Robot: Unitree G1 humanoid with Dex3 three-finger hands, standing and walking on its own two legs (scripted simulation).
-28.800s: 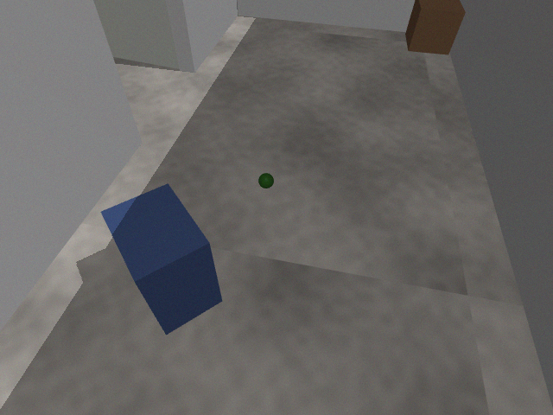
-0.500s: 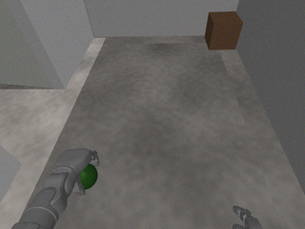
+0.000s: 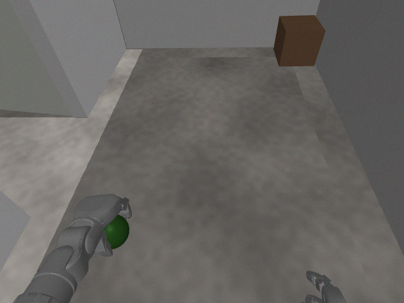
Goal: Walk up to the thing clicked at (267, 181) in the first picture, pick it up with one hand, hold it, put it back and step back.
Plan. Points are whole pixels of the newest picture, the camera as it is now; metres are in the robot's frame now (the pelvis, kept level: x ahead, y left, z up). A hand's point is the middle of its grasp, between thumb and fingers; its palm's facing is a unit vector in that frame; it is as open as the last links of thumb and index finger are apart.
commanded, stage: hold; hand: left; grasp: from above
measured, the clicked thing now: (111, 231) +0.30 +0.22 -0.06
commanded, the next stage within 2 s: crouch in 0.22 s
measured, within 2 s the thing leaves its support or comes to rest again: neither
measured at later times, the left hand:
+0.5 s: hand (108, 230) +0.30 +0.22 -0.05, palm faces -0.45 -0.05 -0.89, open 9.8 cm
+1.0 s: hand (134, 241) +0.36 +0.23 -0.27, palm faces -0.40 +0.05 -0.91, open 9.8 cm
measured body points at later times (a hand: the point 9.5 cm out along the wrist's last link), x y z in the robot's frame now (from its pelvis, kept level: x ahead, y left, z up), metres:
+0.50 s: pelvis +0.00 +0.00 +0.00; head +0.02 -0.02 +0.45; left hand +0.32 +0.22 +0.01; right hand +0.15 -0.25 -0.12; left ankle -0.01 +0.11 -0.74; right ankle +0.03 -0.13 -0.74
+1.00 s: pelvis -0.06 +0.00 -0.16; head +0.09 +0.02 +0.26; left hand +0.38 +0.22 -0.22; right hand -0.01 -0.29 -0.28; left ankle -0.01 +0.11 -0.74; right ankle +0.03 -0.13 -0.74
